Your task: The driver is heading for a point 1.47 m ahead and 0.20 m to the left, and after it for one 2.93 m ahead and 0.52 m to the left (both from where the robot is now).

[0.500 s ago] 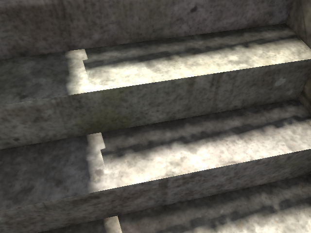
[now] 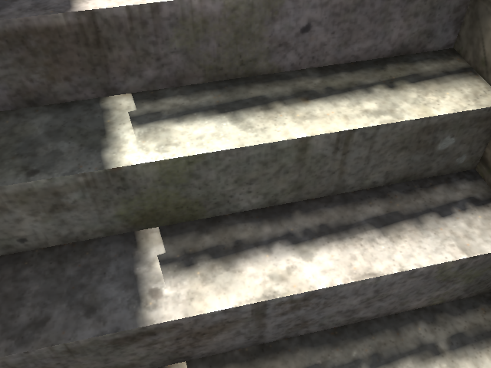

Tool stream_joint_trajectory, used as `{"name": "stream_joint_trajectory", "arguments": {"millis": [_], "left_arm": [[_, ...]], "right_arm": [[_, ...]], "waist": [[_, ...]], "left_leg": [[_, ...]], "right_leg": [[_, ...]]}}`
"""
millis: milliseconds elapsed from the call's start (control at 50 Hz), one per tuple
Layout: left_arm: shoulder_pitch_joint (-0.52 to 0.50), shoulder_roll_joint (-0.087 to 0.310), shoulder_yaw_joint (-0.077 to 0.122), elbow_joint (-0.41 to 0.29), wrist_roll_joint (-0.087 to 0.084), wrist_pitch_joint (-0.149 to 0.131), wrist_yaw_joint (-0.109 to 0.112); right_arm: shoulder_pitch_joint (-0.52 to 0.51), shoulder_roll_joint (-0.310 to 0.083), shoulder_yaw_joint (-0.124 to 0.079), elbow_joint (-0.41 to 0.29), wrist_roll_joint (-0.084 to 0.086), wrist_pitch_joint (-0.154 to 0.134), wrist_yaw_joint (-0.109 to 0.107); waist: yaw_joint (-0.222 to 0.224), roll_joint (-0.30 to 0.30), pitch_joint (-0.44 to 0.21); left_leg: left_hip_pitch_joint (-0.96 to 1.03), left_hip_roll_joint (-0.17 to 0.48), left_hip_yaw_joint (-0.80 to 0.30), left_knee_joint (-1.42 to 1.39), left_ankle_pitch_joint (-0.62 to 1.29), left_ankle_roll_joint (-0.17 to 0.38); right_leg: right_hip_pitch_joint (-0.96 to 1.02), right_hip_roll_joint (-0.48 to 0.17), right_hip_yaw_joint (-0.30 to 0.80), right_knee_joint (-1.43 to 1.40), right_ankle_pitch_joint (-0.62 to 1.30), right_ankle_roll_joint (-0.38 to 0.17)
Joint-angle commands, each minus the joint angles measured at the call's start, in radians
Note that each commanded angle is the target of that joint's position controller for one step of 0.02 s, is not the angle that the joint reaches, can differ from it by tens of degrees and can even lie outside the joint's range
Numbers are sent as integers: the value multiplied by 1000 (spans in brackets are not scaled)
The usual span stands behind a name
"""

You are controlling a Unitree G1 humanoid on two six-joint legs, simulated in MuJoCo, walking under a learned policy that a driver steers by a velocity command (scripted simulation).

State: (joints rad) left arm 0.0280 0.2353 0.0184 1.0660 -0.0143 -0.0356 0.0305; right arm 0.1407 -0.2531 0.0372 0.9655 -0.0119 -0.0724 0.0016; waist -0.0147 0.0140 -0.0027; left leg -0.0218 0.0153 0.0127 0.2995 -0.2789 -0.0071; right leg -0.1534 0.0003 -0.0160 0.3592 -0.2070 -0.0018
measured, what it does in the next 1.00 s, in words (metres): stands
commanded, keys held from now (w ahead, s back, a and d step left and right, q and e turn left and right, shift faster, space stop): w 1.00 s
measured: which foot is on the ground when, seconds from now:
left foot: down 0.00-1.00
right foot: down 0.00-1.00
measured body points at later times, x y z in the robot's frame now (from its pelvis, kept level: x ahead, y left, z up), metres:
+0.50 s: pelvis -0.01 +0.00 +0.01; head -0.01 +0.01 +0.46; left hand +0.17 +0.27 -0.11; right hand +0.13 -0.25 -0.11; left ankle -0.08 +0.12 -0.75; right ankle -0.01 -0.12 -0.75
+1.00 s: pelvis -0.02 +0.01 +0.01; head -0.02 +0.02 +0.46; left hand +0.14 +0.28 -0.11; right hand +0.12 -0.24 -0.11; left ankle -0.08 +0.12 -0.75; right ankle -0.01 -0.12 -0.75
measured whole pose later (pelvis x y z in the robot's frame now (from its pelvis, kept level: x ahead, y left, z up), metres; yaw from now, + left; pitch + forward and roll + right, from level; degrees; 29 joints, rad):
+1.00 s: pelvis -0.02 +0.01 +0.01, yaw +1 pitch +0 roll +0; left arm 0.00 0.29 -0.03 1.04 0.00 -0.05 0.02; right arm 0.09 -0.30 0.07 0.96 -0.02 -0.06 0.02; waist -0.01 0.00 -0.02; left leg -0.01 -0.01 0.00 0.20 -0.20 0.01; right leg -0.12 -0.03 -0.01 0.24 -0.12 0.03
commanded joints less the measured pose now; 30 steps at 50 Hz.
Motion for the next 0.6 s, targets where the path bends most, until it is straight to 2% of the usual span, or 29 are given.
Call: {"name": "stream_joint_trajectory", "arguments": {"millis": [20, 140, 300, 600], "left_arm": [[-59, 128, 17, -57, 0, -10, 1], [-95, 139, 10, -68, 6, -12, -3], [-140, 156, 3, -86, 11, -15, -7], [-153, 175, -14, -94, 13, -19, -8]], "right_arm": [[-23, -117, -18, -52, 0, -10, -2], [-54, -131, -13, -59, -4, -8, 0], [-90, -145, -6, -64, -7, -9, 5], [-107, -157, 7, -64, -11, -14, 15]], "waist": [[2, -15, -91], [2, -10, -98], [0, -3, -93], [-1, -7, -84]], "left_leg": [[-17, 61, -47, -23, 433, 0], [5, 76, -56, -53, 456, -16], [6, 83, -62, -86, 382, -15], [-8, 84, -77, -113, 307, -8]], "right_leg": [[123, -79, 73, -14, 477, -40], [141, -89, 82, -54, 499, -28], [133, -95, 83, -98, 418, -17], [108, -98, 78, -135, 309, 4]]}}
